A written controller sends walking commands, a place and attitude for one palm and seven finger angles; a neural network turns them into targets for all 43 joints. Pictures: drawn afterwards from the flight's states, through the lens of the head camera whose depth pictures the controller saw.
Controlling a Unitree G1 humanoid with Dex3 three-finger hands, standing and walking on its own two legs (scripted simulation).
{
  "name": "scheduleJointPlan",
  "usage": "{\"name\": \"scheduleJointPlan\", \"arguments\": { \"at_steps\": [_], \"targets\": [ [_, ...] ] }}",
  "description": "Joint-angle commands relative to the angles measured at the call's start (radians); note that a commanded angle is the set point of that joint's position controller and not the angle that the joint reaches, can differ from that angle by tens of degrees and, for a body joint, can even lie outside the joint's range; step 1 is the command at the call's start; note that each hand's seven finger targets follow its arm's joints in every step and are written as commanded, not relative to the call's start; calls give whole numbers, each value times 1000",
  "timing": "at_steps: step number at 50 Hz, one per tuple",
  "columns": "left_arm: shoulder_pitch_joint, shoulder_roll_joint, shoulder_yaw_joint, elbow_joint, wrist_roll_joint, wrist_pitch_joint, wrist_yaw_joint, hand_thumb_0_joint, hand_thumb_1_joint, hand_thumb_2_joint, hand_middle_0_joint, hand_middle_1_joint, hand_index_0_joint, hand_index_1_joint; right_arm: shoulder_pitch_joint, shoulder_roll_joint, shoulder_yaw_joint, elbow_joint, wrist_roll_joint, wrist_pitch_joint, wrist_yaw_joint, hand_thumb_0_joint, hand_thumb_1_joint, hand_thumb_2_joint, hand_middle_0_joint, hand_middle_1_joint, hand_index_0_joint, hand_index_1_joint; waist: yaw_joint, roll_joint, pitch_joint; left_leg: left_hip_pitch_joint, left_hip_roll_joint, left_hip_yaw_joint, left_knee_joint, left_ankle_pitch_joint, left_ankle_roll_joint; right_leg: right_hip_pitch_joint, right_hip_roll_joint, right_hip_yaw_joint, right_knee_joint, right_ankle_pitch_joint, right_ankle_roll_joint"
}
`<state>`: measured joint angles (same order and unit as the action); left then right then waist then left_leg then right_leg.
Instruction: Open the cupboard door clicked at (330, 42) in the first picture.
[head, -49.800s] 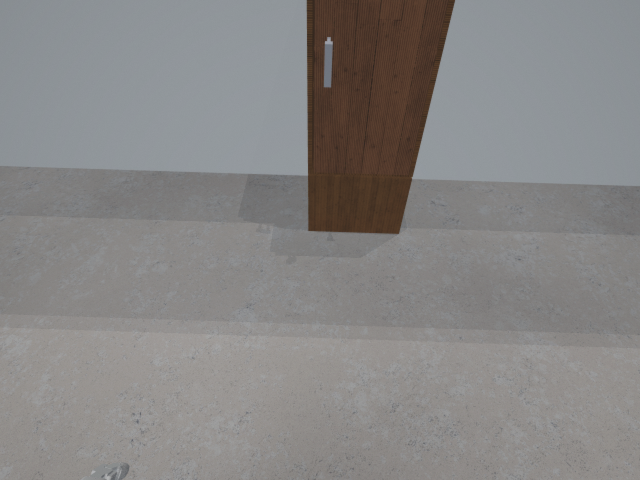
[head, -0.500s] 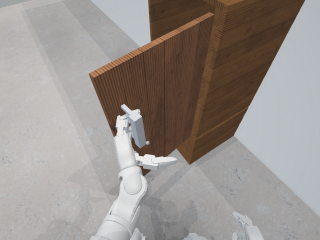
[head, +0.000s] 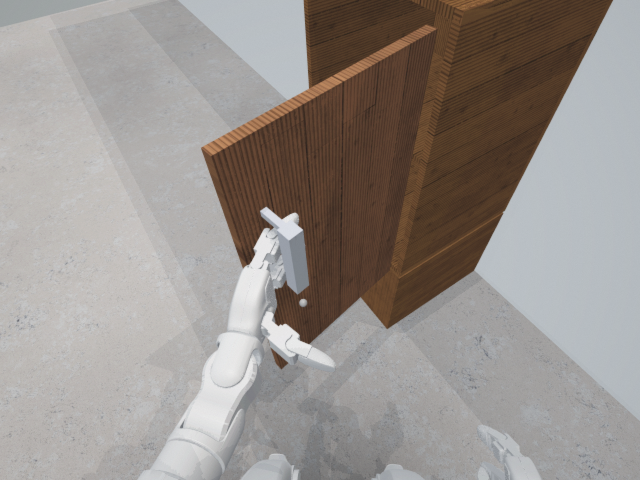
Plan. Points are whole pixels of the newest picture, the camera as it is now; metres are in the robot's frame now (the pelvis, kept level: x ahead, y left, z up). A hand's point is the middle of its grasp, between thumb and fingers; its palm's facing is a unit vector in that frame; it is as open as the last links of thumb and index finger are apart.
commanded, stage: slide the hand sideways off the handle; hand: left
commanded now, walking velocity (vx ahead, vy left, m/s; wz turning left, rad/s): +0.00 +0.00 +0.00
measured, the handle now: (284, 251) +0.39 +0.06 +0.06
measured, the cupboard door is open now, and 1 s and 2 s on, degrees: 100 100 100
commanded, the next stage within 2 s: draw the hand back to the body in 0.94 s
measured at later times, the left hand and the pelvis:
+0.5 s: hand (277, 337) +0.27 +0.06 +0.05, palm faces -0.10 -0.99 +0.02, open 16.3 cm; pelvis +0.02 +0.00 +0.00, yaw -1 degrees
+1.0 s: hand (243, 387) +0.22 +0.09 +0.05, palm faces -0.09 -1.00 -0.03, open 16.3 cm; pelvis +0.01 -0.01 -0.02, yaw +0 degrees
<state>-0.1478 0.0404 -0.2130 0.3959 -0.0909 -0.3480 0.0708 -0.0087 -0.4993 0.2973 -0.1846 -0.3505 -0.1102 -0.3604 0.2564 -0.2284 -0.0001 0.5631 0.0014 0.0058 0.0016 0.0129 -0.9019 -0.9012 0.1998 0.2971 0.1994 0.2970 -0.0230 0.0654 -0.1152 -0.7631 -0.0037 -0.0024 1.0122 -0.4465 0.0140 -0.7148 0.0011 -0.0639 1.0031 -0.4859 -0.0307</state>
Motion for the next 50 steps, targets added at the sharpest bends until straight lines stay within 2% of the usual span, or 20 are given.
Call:
{"name": "scheduleJointPlan", "arguments": {
  "at_steps": [1, 5, 8, 13, 15, 18, 20, 21, 22, 23, 26, 28, 31, 33, 35, 40, 42, 45, 47, 50],
  "targets": [
    [-144, -130, -30, -266, -16, -55, 10, 0, -500, 300, -150, -300, -150, -300, -57, -90, -32, -182, 4, -65, 8, 0, -900, -900, 200, 300, 200, 300, -13, -173, -243, 197, -8, -33, -158, 160, 7, 90, 11, 14, -182, 220, -2],
    [-82, -63, -17, -297, 97, -100, 53, 0, -500, 300, -150, -300, -150, -300, -41, -94, -41, -193, -13, -57, 33, 0, -900, -900, 200, 300, 200, 300, -1, -155, -227, 149, -8, -30, -125, 169, 10, 60, 7, 25, -135, 226, -9],
    [-31, -50, -20, -348, 124, -113, 50, 0, -500, 300, -150, -300, -150, -300, -53, -87, -43, -213, -16, -50, 42, 0, -900, -900, 200, 300, 200, 300, 8, -94, -248, 160, -7, -19, -112, 174, 8, 50, 6, 31, -121, 237, -14],
    [44, -40, -17, -457, 86, -72, 21, 0, -500, 300, -150, -300, -150, -300, -65, -83, -37, -246, -5, -39, 29, 0, -900, -900, 200, 300, 200, 300, 13, -66, -275, 186, -7, -17, -121, 194, 6, 88, 10, 32, -128, 266, -12],
    [100, -26, 3, -480, 69, -54, 14, 0, -500, 300, -150, -300, -150, -300, -58, -85, -36, -249, -4, -37, 20, 0, -900, -900, 200, 300, 200, 300, 13, -118, -280, 179, -6, -19, -119, 224, 7, 121, 12, 33, -131, 306, -9],
    [198, -33, 0, -540, 47, -39, -1, 0, -500, 300, -150, -300, -150, -300, -57, -79, -33, -262, 0, -39, 15, 0, -900, -900, 200, 300, 200, 300, 12, -131, -263, 181, -4, -18, -119, 257, 5, 134, 12, 26, -124, 359, -3],
    [265, -11, 16, -565, 46, -38, -10, 0, -500, 300, -150, -300, -150, -300, -56, -80, -33, -267, 1, -42, 12, 0, -900, -900, 200, 300, 200, 300, 17, -138, -249, 172, -4, -19, -113, 268, 5, 139, 13, 28, -123, 371, -4],
    [263, -18, -2, -598, 53, -43, -15, 0, -500, 300, -150, -300, -150, -300, -57, -77, -33, -270, 0, -45, 13, 0, -900, -900, 200, 300, 200, 300, 5, -120, -247, 178, -3, -20, -107, 276, 5, 123, 11, 27, -115, 380, -2],
    [308, -18, -4, -603, 55, -43, -20, 0, -500, 300, -150, -300, -150, -300, -52, -75, -32, -274, -1, -47, 13, 0, -900, -900, 200, 300, 200, 300, 10, -125, -237, 172, -3, -22, -106, 275, 3, 120, 11, 24, -110, 378, -2],
    [320, -17, -10, -613, 59, -46, -25, 0, -500, 300, -150, -300, -150, -300, -51, -75, -32, -276, 0, -48, 13, 0, -900, -900, 200, 300, 200, 300, 1, -126, -220, 169, -2, -24, -101, 274, 4, 105, 11, 24, -109, 379, -1],
    [336, 25, 17, -649, 60, -58, -44, 0, -500, 300, -150, -300, -150, -300, -52, -78, -31, -279, -4, -54, 9, 0, -900, -900, 200, 300, 200, 300, -3, -112, -203, 140, -7, -27, -84, 246, 5, 88, 9, 32, -103, 357, -2],
    [354, 39, 25, -698, 60, -74, -56, 0, -500, 300, -150, -300, -150, -300, -57, -74, -33, -282, -6, -62, 6, 0, -900, -900, 200, 300, 200, 300, -1, -77, -234, 153, -9, -28, -70, 260, 5, 80, 10, 34, -86, 362, -3],
    [462, 56, 54, -744, 30, -82, -77, 0, -500, 300, -150, -300, -150, -300, -51, -71, -32, -292, -2, -70, 4, 0, -900, -900, 200, 300, 200, 300, 16, -69, -263, 159, -10, -27, -65, 297, 3, 107, 13, 34, -78, 400, -4],
    [478, 55, 47, -777, 19, -84, -86, 0, -500, 300, -150, -300, -150, -300, -54, -70, -31, -298, -1, -76, 2, 0, -900, -900, 200, 300, 200, 300, 11, -57, -261, 154, -11, -29, -62, 293, 3, 104, 12, 32, -75, 400, -2],
    [530, 67, 63, -764, 10, -77, -96, 0, -500, 300, -150, -300, -150, -300, -49, -76, -32, -300, 1, -79, 0, 0, -900, -900, 200, 300, 200, 300, 5, -95, -245, 129, -10, -29, -54, 271, 6, 101, 15, 38, -82, 389, 3],
    [562, 106, 99, -753, -2, -68, -130, 0, -500, 300, -150, -300, -150, -300, -48, -87, -32, -304, 3, -86, -10, 0, -900, -900, 200, 300, 200, 300, -7, -123, -183, 63, -14, -28, -38, 193, 7, 77, 8, 56, -97, 330, 11],
    [570, 134, 134, -768, -14, -74, -145, 0, -500, 300, -150, -300, -150, -300, -53, -87, -34, -306, 3, -91, -16, 0, -900, -900, 200, 300, 200, 300, -1, -130, -203, 49, -16, -27, -26, 175, 5, 82, 2, 70, -97, 317, 16],
    [616, 145, 156, -799, -36, -82, -164, 0, -500, 300, -150, -300, -150, -300, -56, -87, -33, -317, 7, -96, -20, 0, -900, -900, 200, 300, 200, 300, 13, -96, -215, 44, -20, -23, -25, 178, 5, 97, 4, 75, -96, 311, 14],
    [553, 132, 137, -831, -46, -95, -167, 0, -500, 300, -150, -300, -150, -300, -58, -85, -31, -313, 8, -108, -23, 0, -900, -900, 200, 300, 200, 300, -1, -70, -214, 48, -20, -26, -19, 161, 5, 66, 3, 72, -91, 272, 13],
    [536, 139, 145, -811, -57, -102, -168, 0, -500, 300, -150, -300, -150, -300, -57, -90, -30, -303, 7, -124, -30, 0, -900, -900, 200, 300, 200, 300, -13, -101, -184, 13, -16, -33, 0, 114, 6, 36, 1, 93, -112, 198, 18]
  ]
}}
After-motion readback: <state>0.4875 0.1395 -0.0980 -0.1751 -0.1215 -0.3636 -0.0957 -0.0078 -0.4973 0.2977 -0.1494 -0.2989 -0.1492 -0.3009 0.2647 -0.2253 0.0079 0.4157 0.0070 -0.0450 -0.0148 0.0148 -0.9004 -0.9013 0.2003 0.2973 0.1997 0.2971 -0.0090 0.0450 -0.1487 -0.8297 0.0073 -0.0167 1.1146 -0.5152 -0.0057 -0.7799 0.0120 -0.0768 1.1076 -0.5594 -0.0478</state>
